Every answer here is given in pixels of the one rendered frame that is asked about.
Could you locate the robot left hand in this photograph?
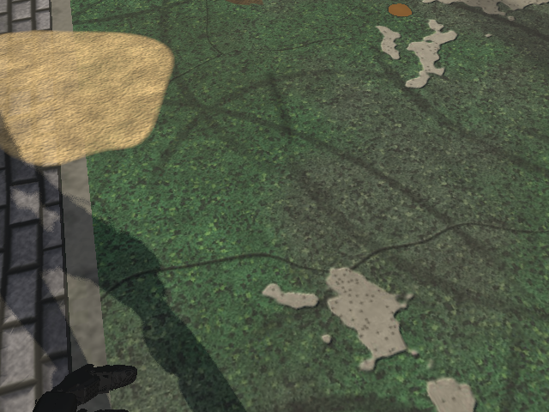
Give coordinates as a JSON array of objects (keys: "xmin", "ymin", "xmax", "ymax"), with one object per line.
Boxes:
[{"xmin": 33, "ymin": 364, "xmax": 137, "ymax": 412}]

